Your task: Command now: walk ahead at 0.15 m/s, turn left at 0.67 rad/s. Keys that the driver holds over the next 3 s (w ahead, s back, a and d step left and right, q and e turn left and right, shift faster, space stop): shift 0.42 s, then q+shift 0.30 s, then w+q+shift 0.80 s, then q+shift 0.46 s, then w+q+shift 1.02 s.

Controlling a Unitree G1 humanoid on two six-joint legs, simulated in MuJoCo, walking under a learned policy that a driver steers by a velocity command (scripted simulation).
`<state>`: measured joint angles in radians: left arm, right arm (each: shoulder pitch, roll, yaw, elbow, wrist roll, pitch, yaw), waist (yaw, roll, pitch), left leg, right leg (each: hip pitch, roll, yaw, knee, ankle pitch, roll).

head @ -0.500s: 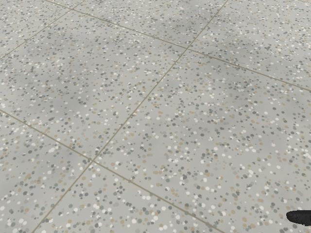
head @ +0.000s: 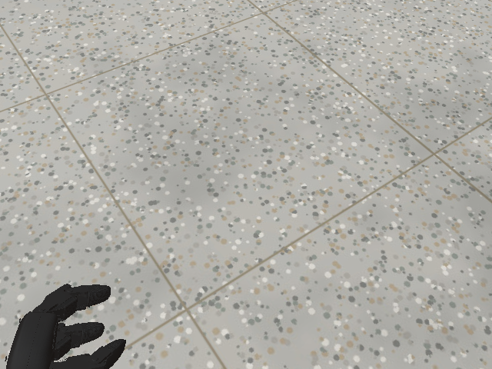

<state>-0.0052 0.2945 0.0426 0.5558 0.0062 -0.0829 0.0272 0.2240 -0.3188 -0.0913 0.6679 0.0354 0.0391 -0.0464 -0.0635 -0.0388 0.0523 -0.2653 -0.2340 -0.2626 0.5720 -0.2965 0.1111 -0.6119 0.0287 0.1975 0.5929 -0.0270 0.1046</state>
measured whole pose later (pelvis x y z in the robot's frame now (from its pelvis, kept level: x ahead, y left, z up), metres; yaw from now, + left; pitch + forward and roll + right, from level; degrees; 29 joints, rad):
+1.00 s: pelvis +0.12 -0.04 +0.02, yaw +31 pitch +1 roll +0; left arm 0.34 0.28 0.07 0.71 0.03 -0.07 0.01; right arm 0.24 -0.34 -0.12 0.66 -0.03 0.03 0.04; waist 0.03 0.02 -0.04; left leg -0.74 0.06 -0.08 1.26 -0.16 -0.02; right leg -0.07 -0.01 -0.14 0.32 -0.28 -0.02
